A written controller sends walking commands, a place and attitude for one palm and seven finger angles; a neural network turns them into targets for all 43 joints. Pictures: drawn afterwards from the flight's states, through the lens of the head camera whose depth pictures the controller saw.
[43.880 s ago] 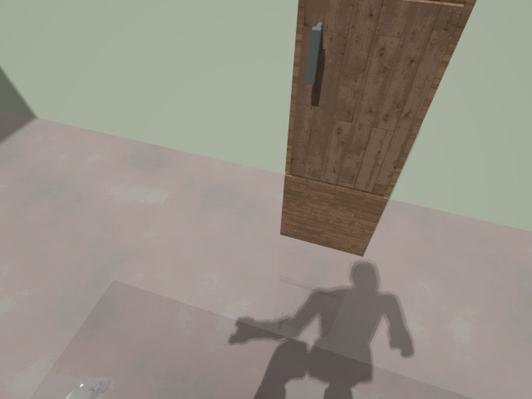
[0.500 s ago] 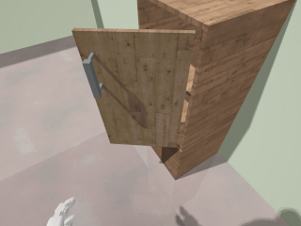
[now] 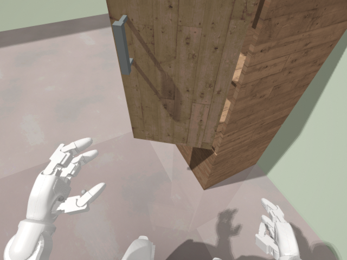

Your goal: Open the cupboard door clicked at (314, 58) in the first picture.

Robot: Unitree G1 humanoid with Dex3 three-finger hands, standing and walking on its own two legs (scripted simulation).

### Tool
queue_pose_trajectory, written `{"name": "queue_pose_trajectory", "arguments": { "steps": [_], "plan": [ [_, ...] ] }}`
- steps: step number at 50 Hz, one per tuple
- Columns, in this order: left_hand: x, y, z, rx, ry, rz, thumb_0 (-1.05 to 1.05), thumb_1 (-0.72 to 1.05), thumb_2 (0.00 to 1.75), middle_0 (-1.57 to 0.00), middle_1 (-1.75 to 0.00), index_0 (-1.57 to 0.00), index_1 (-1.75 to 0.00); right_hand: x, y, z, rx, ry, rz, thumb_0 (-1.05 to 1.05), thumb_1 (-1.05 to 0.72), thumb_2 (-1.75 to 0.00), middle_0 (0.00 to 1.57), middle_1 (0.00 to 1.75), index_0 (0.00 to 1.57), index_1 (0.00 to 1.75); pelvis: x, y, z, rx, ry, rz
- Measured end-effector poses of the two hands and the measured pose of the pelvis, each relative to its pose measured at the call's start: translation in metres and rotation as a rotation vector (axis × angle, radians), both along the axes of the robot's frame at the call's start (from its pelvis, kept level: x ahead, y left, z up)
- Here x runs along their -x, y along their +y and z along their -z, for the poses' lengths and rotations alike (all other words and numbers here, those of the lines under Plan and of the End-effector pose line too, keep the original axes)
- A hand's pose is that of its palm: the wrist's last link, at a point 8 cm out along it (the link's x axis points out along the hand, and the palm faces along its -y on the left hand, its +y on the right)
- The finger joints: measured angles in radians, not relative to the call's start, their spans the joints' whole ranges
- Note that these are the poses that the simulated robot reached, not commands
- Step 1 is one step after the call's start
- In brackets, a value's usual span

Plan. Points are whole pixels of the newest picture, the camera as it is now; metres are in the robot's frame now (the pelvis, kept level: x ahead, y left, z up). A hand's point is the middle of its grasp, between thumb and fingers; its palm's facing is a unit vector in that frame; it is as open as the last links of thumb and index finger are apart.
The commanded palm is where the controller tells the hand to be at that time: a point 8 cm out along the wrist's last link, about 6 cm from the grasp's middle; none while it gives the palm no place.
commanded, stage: raise the hand with hooked fingers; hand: left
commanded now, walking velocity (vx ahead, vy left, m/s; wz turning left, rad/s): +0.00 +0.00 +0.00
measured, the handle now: (125, 46) +0.58 +0.20 +0.18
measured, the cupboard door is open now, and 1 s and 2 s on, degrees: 54 54 54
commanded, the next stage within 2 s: move the hooked fingers beside the handle in 1.46 s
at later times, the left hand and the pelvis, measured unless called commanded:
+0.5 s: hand (65, 151) +0.28 +0.25 +0.12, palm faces -0.06 -1.00 -0.07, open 12.9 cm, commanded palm +0.25 +0.30 +0.14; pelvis +0.01 +0.03 +0.03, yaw -2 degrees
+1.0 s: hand (40, 101) +0.33 +0.28 +0.21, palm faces +0.01 -1.00 -0.07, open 14.0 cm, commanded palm +0.30 +0.32 +0.20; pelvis +0.03 +0.01 +0.05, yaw -1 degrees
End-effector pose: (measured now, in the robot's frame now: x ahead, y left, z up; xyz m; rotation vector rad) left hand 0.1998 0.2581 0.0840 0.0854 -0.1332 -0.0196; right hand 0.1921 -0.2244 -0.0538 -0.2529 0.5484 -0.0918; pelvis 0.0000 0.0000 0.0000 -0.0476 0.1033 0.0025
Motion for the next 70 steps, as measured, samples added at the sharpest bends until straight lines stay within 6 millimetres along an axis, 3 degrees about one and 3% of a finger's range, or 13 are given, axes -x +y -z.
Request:
{"name": "queue_pose_trajectory", "arguments": {
  "steps": [6,9,13,17,23,31,36,40,50,60,70],
  "plan": [
    [-0.045,-0.003,0.001,0.015,0.19,0.152,0.01,0.21,0.61,-0.25,-0.74,-0.25,-0.74,0.046,0.01,0.01,-0.066,0.09,0.101,0.01,-0.9,-0.9,0.2,0.3,0.2,0.3,0.001,0.009,-0.012,-0.013,0.0,0.033],
    [-0.048,0.011,-0.005,0.049,0.216,0.077,0.01,0.14,0.58,-0.25,-0.78,-0.25,-0.78,0.064,0.006,0.007,-0.065,0.117,0.153,0.01,-0.9,-0.9,0.2,0.3,0.2,0.3,-0.004,0.013,-0.019,-0.021,-0.006,0.051],
    [-0.042,0.03,-0.027,0.028,0.128,-0.031,0.01,0.05,0.54,-0.26,-0.84,-0.26,-0.84,0.075,-0.001,0.001,-0.032,0.143,0.16,0.01,-0.9,-0.9,0.2,0.3,0.2,0.3,-0.009,0.018,-0.024,-0.023,-0.015,0.053],
    [-0.042,0.038,-0.035,0.002,0.085,-0.03,0.0,-0.04,0.5,-0.26,-0.9,-0.26,-0.9,0.071,-0.007,-0.003,0.007,0.148,0.135,0.01,-0.9,-0.9,0.2,0.3,0.2,0.3,-0.01,0.022,-0.026,-0.019,-0.024,0.04],
    [-0.057,0.042,-0.035,0.014,0.144,0.044,0.0,-0.18,0.44,-0.27,-0.99,-0.27,-0.99,0.046,-0.008,-0.021,0.033,0.075,0.13,0.01,-0.9,-0.9,0.2,0.3,0.2,0.3,-0.012,0.026,-0.032,-0.016,-0.043,0.037],
    [-0.071,0.063,-0.078,0.022,0.036,-0.022,0.0,-0.37,0.36,-0.29,-1.11,-0.29,-1.11,0.009,0.009,-0.044,0.0,-0.037,0.069,0.01,-0.9,-0.9,0.2,0.3,0.2,0.3,-0.02,0.024,-0.041,-0.017,-0.078,0.032],
    [-0.078,0.071,-0.08,0.032,0.111,-0.019,-0.01,-0.45,0.33,-0.29,-1.16,-0.29,-1.16,-0.003,0.016,-0.046,-0.022,-0.036,0.039,0.01,-0.9,-0.9,0.2,0.3,0.2,0.3,-0.022,0.022,-0.045,-0.02,-0.088,0.027],
    [-0.083,0.07,-0.084,0.021,0.138,-0.012,-0.01,-0.48,0.32,-0.3,-1.18,-0.29,-1.18,-0.004,0.017,-0.044,-0.025,-0.016,0.03,0.01,-0.9,-0.9,0.2,0.3,0.2,0.3,-0.023,0.02,-0.048,-0.021,-0.096,0.025],
    [-0.107,0.081,-0.124,0.016,0.057,-0.03,-0.01,-0.5,0.31,-0.3,-1.2,-0.3,-1.19,0.012,-0.001,-0.036,-0.018,0.058,0.065,0.01,-0.9,-0.9,0.2,0.3,0.2,0.3,-0.029,0.01,-0.053,-0.028,-0.108,0.025],
    [-0.117,0.058,-0.105,0.037,0.138,0.028,-0.01,-0.5,0.3,-0.3,-1.2,-0.3,-1.2,0.024,-0.024,-0.034,-0.009,0.079,0.121,0.01,-0.9,-0.9,0.2,0.3,0.2,0.3,-0.032,0.005,-0.054,-0.038,-0.093,0.047],
    [-0.117,0.061,-0.116,0.034,0.079,-0.023,-0.01,-0.5,0.3,-0.3,-1.2,-0.3,-1.2,0.018,-0.026,-0.037,-0.01,0.061,0.123,0.01,-0.9,-0.9,0.2,0.3,0.2,0.3,-0.034,0.001,-0.055,-0.038,-0.107,0.044]
  ]
}}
